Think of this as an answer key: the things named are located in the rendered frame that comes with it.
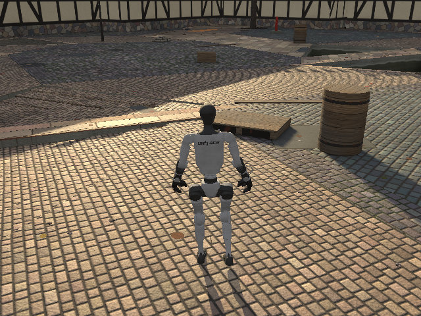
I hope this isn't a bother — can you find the robot left hand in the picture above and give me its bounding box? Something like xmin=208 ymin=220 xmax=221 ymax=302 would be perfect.
xmin=172 ymin=180 xmax=187 ymax=193

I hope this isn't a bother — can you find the robot right thigh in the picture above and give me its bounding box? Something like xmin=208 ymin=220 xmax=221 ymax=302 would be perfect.
xmin=220 ymin=182 xmax=234 ymax=223

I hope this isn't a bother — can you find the right robot upper arm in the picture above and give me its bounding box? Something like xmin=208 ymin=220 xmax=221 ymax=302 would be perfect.
xmin=222 ymin=132 xmax=243 ymax=168

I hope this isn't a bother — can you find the robot right hand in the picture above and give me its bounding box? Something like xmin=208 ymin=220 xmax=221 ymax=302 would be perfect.
xmin=237 ymin=178 xmax=252 ymax=193

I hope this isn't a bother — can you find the left robot upper arm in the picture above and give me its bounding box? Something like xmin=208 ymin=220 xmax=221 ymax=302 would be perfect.
xmin=178 ymin=133 xmax=195 ymax=169

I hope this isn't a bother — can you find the right robot forearm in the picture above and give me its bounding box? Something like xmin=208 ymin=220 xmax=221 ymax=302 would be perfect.
xmin=236 ymin=157 xmax=250 ymax=182

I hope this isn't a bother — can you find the robot thigh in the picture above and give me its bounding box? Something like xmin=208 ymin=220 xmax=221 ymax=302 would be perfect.
xmin=220 ymin=182 xmax=234 ymax=223
xmin=189 ymin=184 xmax=205 ymax=226

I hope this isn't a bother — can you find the robot left thigh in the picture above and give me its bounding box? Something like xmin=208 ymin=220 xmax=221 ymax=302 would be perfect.
xmin=189 ymin=184 xmax=205 ymax=226

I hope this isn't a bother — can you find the left robot forearm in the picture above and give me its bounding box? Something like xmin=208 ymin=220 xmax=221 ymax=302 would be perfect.
xmin=173 ymin=159 xmax=185 ymax=182

